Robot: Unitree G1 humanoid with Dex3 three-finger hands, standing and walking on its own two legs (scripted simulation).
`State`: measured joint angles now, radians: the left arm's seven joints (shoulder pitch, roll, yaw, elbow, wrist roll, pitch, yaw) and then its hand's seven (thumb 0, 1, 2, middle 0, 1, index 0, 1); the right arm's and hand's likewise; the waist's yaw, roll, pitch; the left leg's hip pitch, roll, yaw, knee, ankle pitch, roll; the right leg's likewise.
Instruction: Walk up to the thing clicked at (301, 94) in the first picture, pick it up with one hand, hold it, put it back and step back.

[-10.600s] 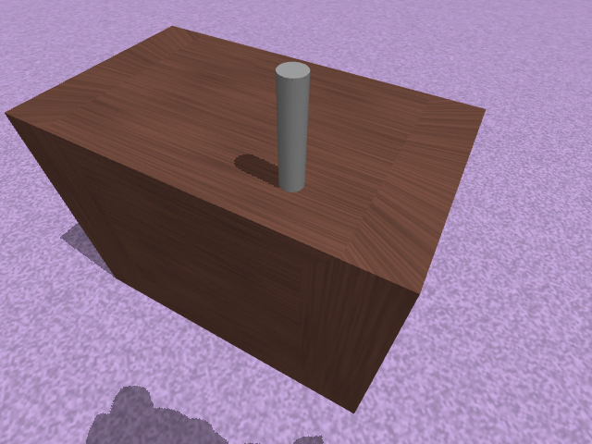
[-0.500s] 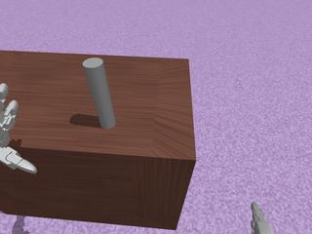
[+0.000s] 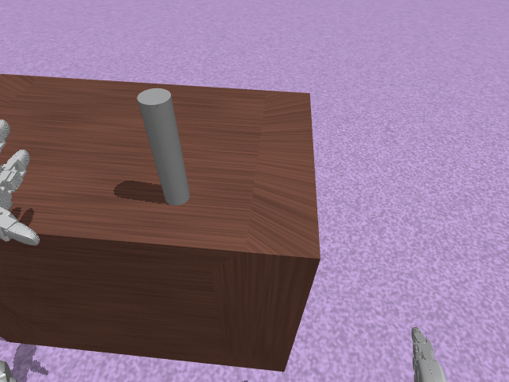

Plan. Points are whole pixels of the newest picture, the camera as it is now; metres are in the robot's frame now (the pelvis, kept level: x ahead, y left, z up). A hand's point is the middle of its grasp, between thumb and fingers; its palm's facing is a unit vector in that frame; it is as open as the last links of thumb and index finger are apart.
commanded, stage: go down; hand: left
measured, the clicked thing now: (167, 153) +0.49 +0.20 +0.10
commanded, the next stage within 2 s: approach in 1.88 s
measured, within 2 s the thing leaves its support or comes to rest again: neither
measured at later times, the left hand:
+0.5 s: hand (23, 169) +0.36 +0.36 +0.17, palm faces +0.15 -0.99 +0.00, open 17.7 cm
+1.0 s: hand (21, 159) +0.38 +0.38 +0.17, palm faces +0.16 -0.99 +0.01, open 17.7 cm
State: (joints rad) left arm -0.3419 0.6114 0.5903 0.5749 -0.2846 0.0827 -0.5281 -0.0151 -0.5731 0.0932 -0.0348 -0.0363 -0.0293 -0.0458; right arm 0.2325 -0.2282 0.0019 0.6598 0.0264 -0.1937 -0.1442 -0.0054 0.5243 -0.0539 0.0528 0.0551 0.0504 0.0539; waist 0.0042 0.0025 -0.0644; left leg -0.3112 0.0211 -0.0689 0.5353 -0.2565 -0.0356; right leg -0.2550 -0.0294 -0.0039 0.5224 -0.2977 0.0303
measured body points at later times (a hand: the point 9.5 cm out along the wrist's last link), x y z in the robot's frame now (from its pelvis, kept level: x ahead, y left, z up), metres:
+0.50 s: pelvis +0.00 +0.01 +0.00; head +0.01 +0.02 +0.45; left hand +0.34 +0.41 +0.17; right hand +0.15 -0.24 -0.07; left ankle +0.02 +0.14 -0.73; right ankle -0.02 -0.14 -0.73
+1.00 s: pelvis +0.00 +0.01 -0.01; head +0.03 +0.03 +0.44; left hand +0.36 +0.43 +0.17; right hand +0.15 -0.25 -0.08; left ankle +0.02 +0.14 -0.73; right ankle -0.02 -0.14 -0.73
